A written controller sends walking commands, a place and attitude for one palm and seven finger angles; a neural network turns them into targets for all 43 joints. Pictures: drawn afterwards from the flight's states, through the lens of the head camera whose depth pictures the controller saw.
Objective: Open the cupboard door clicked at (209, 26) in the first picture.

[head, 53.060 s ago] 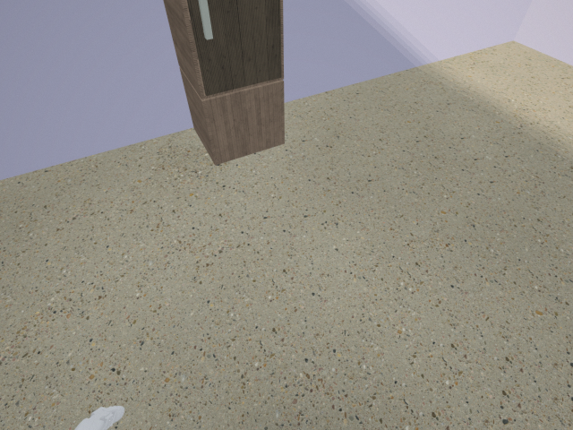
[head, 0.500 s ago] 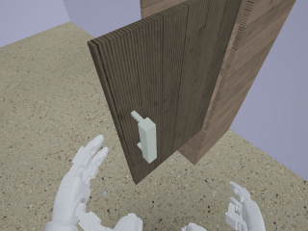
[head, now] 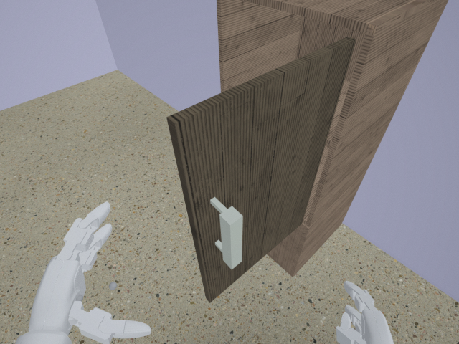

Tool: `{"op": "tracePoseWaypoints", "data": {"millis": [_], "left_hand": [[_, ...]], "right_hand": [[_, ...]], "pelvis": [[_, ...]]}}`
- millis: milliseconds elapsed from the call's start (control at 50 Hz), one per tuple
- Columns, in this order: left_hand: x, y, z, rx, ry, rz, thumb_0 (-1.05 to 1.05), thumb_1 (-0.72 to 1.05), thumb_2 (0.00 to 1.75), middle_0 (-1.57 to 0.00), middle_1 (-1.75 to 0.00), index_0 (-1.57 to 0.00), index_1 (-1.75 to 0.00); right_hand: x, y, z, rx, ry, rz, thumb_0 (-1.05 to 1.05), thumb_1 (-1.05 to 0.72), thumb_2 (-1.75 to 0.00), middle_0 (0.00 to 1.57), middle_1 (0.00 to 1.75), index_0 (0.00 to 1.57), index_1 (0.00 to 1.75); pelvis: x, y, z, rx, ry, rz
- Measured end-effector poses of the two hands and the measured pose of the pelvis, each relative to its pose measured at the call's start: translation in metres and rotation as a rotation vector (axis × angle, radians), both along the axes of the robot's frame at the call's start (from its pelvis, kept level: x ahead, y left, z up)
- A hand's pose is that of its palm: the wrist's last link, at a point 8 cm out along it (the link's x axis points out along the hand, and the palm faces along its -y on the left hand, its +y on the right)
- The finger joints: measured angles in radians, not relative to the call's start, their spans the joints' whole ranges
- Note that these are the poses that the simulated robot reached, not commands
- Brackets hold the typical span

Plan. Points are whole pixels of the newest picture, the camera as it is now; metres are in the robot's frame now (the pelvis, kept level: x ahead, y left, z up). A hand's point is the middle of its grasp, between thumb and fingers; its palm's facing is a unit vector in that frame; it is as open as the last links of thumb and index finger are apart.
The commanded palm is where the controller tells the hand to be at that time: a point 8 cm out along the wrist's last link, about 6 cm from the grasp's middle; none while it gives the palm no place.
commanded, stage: draw the hand back to the body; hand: left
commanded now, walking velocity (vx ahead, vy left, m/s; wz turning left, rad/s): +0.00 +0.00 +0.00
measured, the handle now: (224, 233) +0.31 +0.04 +0.03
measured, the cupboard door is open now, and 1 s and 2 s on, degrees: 87 87 87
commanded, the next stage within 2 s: step back with the hand held close in 0.94 s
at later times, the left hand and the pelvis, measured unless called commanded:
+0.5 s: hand (41, 229) +0.21 +0.26 +0.18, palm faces +0.39 -0.82 -0.41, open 9.8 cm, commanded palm +0.16 +0.31 +0.20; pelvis +0.02 +0.02 +0.04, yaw -1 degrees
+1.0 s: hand (33, 224) +0.21 +0.26 +0.20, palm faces +0.44 -0.81 -0.40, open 7.4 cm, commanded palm +0.16 +0.30 +0.21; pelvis +0.02 +0.00 +0.04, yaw -1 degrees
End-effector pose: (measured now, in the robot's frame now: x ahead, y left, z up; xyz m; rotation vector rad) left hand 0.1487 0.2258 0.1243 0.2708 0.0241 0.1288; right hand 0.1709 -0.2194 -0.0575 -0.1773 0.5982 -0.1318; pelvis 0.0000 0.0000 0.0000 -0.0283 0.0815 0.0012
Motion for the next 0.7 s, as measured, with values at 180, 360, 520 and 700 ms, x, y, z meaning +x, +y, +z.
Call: {"op": "tracePoseWaypoints", "data": {"millis": [180, 360, 520, 700], "left_hand": [[0.002, 0.030, 0.020, 0.105, 0.027, 0.144, -0.01, -0.06, 0.48, -0.18, -0.30, -0.17, -0.30], [0.017, 0.057, 0.056, 0.167, -0.078, 0.212, -0.01, 0.25, 0.62, -0.19, -0.30, -0.19, -0.30], [0.025, 0.076, 0.077, 0.198, -0.134, 0.257, 0.00, 0.52, 0.74, -0.20, -0.30, -0.20, -0.30], [0.027, 0.085, 0.094, 0.210, -0.188, 0.302, 0.01, 0.79, 0.85, -0.21, -0.30, -0.21, -0.30]], "right_hand": [[0.004, 0.012, 0.007, -0.019, 0.038, 0.031, 0.02, -0.90, -0.89, 0.20, 0.30, 0.20, 0.30], [0.016, 0.021, 0.016, -0.008, 0.036, 0.048, 0.02, -0.90, -0.89, 0.20, 0.30, 0.21, 0.30], [0.025, 0.020, 0.025, -0.018, 0.040, 0.060, 0.02, -0.90, -0.89, 0.20, 0.30, 0.21, 0.30], [0.028, 0.013, 0.027, -0.016, 0.054, 0.063, 0.02, -0.90, -0.89, 0.20, 0.30, 0.21, 0.30]], "pelvis": [[0.008, 0.008, 0.018, 0.004, -0.054, 0.002], [0.018, 0.014, 0.031, 0.012, -0.099, -0.009], [0.023, 0.015, 0.038, 0.014, -0.125, -0.018], [0.022, 0.014, 0.042, 0.017, -0.140, -0.023]]}}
